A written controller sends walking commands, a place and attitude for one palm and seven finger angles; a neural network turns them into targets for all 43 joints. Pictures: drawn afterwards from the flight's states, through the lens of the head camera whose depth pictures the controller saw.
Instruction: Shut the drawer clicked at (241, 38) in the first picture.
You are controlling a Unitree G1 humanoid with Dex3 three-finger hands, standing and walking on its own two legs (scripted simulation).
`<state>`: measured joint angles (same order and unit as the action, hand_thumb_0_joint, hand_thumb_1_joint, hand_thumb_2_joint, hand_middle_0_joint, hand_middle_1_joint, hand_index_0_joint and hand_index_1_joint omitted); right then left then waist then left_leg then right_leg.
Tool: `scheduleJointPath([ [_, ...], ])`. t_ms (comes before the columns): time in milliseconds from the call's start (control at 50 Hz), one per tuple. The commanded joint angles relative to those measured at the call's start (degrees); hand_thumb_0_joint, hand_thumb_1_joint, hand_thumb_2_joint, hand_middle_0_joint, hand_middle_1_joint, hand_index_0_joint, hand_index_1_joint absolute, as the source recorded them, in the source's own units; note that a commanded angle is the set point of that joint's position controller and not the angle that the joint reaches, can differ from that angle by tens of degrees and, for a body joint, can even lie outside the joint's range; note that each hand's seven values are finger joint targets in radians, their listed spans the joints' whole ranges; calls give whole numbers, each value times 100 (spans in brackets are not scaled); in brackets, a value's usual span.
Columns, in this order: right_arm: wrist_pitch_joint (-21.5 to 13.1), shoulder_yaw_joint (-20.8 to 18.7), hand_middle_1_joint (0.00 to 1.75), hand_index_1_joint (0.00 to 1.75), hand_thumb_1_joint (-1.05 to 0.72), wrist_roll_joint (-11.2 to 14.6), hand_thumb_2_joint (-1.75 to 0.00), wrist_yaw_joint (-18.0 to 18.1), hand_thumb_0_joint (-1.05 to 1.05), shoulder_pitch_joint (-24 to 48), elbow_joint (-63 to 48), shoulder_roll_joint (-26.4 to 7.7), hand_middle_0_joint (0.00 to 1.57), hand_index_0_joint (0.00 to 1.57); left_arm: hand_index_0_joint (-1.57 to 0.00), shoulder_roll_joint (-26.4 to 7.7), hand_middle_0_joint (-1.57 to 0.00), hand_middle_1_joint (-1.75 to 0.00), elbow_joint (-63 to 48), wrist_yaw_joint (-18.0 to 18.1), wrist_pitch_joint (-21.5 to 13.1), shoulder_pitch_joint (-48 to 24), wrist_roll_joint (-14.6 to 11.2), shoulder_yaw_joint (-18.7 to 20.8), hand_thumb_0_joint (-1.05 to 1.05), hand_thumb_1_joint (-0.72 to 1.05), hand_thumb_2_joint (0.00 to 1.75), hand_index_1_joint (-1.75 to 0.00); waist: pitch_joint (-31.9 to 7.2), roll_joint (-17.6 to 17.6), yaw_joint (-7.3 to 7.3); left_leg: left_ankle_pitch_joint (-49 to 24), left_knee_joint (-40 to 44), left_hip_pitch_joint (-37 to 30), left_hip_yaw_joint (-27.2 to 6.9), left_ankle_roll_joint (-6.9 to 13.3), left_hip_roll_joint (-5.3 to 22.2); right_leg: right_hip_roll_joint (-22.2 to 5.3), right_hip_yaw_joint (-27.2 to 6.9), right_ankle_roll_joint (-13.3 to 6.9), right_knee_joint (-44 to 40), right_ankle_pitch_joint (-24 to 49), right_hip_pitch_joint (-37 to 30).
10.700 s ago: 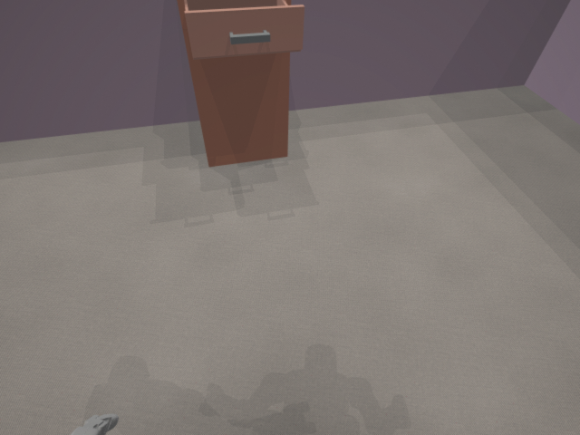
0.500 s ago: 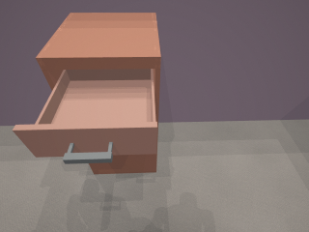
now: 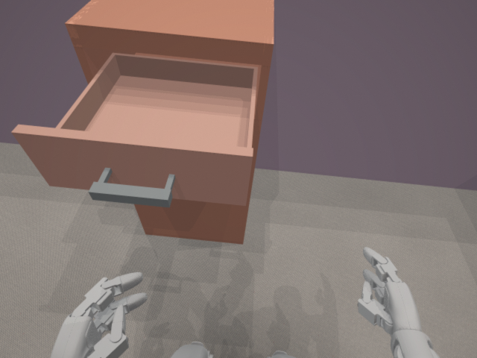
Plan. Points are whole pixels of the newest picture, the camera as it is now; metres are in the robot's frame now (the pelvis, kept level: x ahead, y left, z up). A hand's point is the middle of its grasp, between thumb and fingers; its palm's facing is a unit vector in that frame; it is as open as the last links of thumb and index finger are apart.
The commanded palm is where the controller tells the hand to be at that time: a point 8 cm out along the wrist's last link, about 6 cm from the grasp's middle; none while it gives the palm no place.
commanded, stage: raise the hand and make a fist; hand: left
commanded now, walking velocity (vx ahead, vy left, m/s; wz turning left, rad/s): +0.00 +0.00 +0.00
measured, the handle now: (135, 185) +0.37 +0.22 +0.07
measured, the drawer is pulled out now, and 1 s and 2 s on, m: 0.28 0.28 0.28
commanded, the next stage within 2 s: bring the fist close to the handle in 1.44 s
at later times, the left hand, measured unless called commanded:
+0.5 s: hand (103, 279) +0.19 +0.20 +0.11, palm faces +0.14 -0.98 -0.14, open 3.4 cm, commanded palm +0.14 +0.24 +0.11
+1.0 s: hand (114, 270) +0.19 +0.17 +0.16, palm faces +0.01 -1.00 -0.05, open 3.2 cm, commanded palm +0.15 +0.22 +0.17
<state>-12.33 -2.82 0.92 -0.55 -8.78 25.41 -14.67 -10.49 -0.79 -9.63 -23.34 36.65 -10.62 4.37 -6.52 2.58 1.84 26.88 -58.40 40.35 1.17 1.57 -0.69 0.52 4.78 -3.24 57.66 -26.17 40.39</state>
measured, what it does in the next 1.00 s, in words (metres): stands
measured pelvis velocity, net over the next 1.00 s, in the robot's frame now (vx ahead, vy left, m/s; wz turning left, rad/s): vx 0.03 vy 0.02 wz -0.01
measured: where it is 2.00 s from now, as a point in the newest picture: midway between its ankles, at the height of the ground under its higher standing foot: outside the picture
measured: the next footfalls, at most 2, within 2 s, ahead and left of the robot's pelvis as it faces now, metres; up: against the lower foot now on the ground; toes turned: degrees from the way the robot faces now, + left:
none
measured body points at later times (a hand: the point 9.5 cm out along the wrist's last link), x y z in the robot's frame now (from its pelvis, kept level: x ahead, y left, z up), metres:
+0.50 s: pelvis +0.04 -0.02 +0.02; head +0.06 -0.03 +0.47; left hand +0.18 +0.25 +0.12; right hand +0.18 -0.28 -0.06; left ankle +0.03 +0.11 -0.67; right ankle +0.03 -0.09 -0.67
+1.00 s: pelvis +0.03 +0.02 +0.03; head +0.01 +0.02 +0.48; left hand +0.18 +0.22 +0.16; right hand +0.24 -0.17 -0.01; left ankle +0.03 +0.11 -0.67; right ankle +0.03 -0.09 -0.67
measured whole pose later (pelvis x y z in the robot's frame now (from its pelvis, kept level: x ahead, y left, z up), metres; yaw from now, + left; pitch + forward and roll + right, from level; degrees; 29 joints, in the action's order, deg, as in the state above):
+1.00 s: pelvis +0.03 +0.02 +0.03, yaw -1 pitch +3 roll -2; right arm -15.0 4.1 2.9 1.2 -13.6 28.4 -10.4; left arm -11.3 -31.3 -7.8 -5.0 40.8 -11.7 1.3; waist -6.9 -2.9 2.9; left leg 25.1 -46.6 24.1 -1.1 2.7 -2.4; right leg 0.8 3.4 -1.0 43.9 -23.2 23.5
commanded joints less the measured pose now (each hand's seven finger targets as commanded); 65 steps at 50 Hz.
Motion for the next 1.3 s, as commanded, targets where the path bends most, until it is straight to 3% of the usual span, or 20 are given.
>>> scheduleJointPath([
  [0,-322,-67,30,30,-90,-33,-90,182,0,-198,-574,-431,20,20,-68,-668,-68,-82,-3317,366,-1342,-1519,-277,481,0,90,90,-82,-1022,-1092,-345,-398,577,-389,-358,9,43,95,-535,65,-896,-110,156],
  [40,-493,4,30,30,-90,17,-90,205,0,-189,-416,-510,20,20,-72,-399,-72,-86,-3083,101,-1586,-1614,-297,-74,0,90,90,-86,-779,-988,-607,-355,355,-269,-417,61,76,82,-601,89,-949,-185,376],
  [100,-564,51,30,30,-90,111,-90,290,0,-238,-275,-633,20,20,-78,-807,-78,-93,-2221,-483,-1227,-1466,-334,65,0,90,90,-93,-554,-499,-747,-316,155,108,-392,110,74,-27,-920,171,-1350,-377,28],
  [140,-473,71,30,30,-90,212,-90,365,0,-140,-353,-632,20,20,-82,-1000,-82,-97,-1473,-819,-476,-937,-398,325,0,90,90,-97,-431,-43,-533,-283,267,407,-296,103,26,-191,-1236,295,-1772,-611,-513],
  [180,-274,53,30,30,-90,317,-90,434,0,127,-460,-573,20,20,-86,-1288,-86,-101,-853,-997,453,-276,-540,927,0,90,90,-101,-659,246,-148,-458,354,466,-248,73,-37,-434,-1621,498,-2010,-211,-1323],
  [240,-40,111,30,30,-90,333,-90,521,0,426,-664,-357,20,20,-92,-1310,-92,-108,-1719,-726,1194,-117,-949,1559,0,90,90,-108,-1110,359,171,-795,635,208,-274,-20,-88,-706,-1689,677,-2022,988,-2293],
  [280,-8,116,30,30,-90,295,-90,537,0,442,-518,-219,20,20,-96,-1263,-96,-112,-1966,-293,1081,153,-1115,1977,0,90,90,-112,-1080,554,262,-1097,725,51,-336,-70,-26,-640,-1510,761,-1859,2067,-2522],
  [340,-133,3,30,30,-90,220,-90,415,0,131,-307,-140,20,20,-102,-1167,-102,-119,-2485,-14,348,579,-1006,2034,0,90,90,-119,-1075,176,235,-1701,968,-222,-299,-110,-8,-483,-1100,665,-1438,3811,-2631],
  [420,-472,-31,30,30,-90,220,-90,306,0,18,-159,-267,20,20,-110,-885,-110,-127,-2485,-424,-416,632,-832,1329,0,90,90,-127,-646,-423,-72,-1719,974,-433,-305,-30,-49,-409,-1109,693,-1602,3187,-1887],
  [460,-670,-30,30,30,-90,274,-90,328,0,-36,-186,-368,20,20,-114,-639,-114,-132,-2313,-760,-516,584,-947,952,0,90,90,-132,-501,-231,-225,-1523,975,-534,-344,1,-49,-396,-1098,697,-1839,2482,-1601],
  [500,-781,-70,30,30,-90,329,-90,408,0,-96,-167,-465,20,20,-118,-562,-118,-136,-2148,-975,-414,515,-1064,819,0,90,90,-136,-435,148,-293,-1376,994,-643,-369,32,-39,-377,-1124,681,-2050,1976,-1506],
  [580,-914,-59,30,30,-90,266,-90,502,0,-79,-188,-528,20,20,-126,-1064,-126,-145,-2838,-720,-188,70,-865,1059,0,90,90,-145,-738,-288,-121,-1497,1304,-1077,-379,81,-22,-245,-750,372,-1989,1392,-1612],
  [640,-883,-10,30,30,-90,223,-90,450,0,-67,-285,-398,20,20,-132,-813,-132,-151,-3299,-312,-64,170,-692,917,0,90,90,-151,-796,-539,3,-1729,1609,-1469,-379,82,8,-81,-237,226,-1754,1452,-1569],
  [700,-805,79,30,30,-90,218,-90,356,0,18,-361,-347,20,20,-138,-559,-138,-158,-3415,-12,226,311,-544,644,0,90,90,-158,-533,-741,43,-1820,1768,-1561,-419,23,52,-18,-18,179,-1682,1478,-1507],
  [800,-705,194,30,30,-90,245,-90,263,0,131,-521,-376,20,20,-140,-261,-140,-160,-3627,6,1007,529,-344,36,0,90,90,-160,-135,-458,30,-1902,2005,-1610,-518,-31,161,9,81,192,-1781,1508,-1565],
  [880,-655,268,30,30,-90,247,-90,262,0,239,-600,-352,20,20,-140,-546,-140,-160,-4146,126,1462,408,-214,135,0,90,90,-160,24,-513,79,-1657,2174,-1639,-589,-80,189,31,99,167,-1867,1284,-1653],
  [960,-616,335,30,30,-90,230,-90,249,0,130,-650,-293,20,20,-140,-590,-140,-160,-4670,358,1482,173,-166,225,0,90,90,-160,-5,-490,71,-1497,2285,-1766,-618,-140,218,61,146,164,-1890,1029,-1627],
  [1020,-693,399,30,30,-90,225,-90,214,0,87,-635,-323,20,20,-140,-392,-140,-160,-4931,453,1393,-101,-164,-20,0,90,90,-160,51,-881,16,-1323,2343,-1867,-672,-181,223,57,143,154,-1886,855,-1539],
  [1140,-731,342,30,30,-90,256,-90,251,0,75,-561,-423,20,20,-140,-216,-140,-160,-4260,303,1654,65,-162,-250,0,90,90,-160,181,-317,-13,-1063,2388,-1682,-633,-94,177,31,76,187,-2075,806,-1673],
  [1280,-686,309,30,30,-90,218,-90,279,0,160,-550,-288,20,20,-140,-723,-140,-160,-4614,537,1576,320,-177,537,0,90,90,-160,-224,-427,202,-1567,2275,-1761,-435,-76,101,6,25,160,-2115,1223,-2058],
])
